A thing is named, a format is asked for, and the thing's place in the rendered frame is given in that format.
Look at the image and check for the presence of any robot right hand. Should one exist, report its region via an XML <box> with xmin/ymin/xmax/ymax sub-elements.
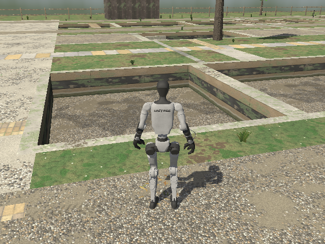
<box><xmin>184</xmin><ymin>142</ymin><xmax>195</xmax><ymax>154</ymax></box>

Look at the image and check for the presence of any left robot upper arm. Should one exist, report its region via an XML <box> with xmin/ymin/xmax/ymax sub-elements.
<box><xmin>138</xmin><ymin>102</ymin><xmax>152</xmax><ymax>130</ymax></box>

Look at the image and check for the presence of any right robot upper arm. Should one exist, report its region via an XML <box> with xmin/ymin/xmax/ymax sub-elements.
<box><xmin>173</xmin><ymin>102</ymin><xmax>187</xmax><ymax>131</ymax></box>

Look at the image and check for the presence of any robot left hand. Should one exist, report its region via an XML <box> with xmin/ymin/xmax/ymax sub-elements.
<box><xmin>133</xmin><ymin>139</ymin><xmax>145</xmax><ymax>149</ymax></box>

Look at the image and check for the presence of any left robot forearm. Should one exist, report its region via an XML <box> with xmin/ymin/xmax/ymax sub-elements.
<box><xmin>134</xmin><ymin>122</ymin><xmax>143</xmax><ymax>140</ymax></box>

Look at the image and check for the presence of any right robot foot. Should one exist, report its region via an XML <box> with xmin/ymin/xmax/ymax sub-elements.
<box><xmin>170</xmin><ymin>195</ymin><xmax>177</xmax><ymax>208</ymax></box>

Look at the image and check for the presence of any right robot forearm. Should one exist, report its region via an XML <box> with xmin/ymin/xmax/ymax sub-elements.
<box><xmin>183</xmin><ymin>123</ymin><xmax>193</xmax><ymax>144</ymax></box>

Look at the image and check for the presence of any right robot shin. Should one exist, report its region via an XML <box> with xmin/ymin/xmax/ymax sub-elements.
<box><xmin>170</xmin><ymin>166</ymin><xmax>178</xmax><ymax>201</ymax></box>

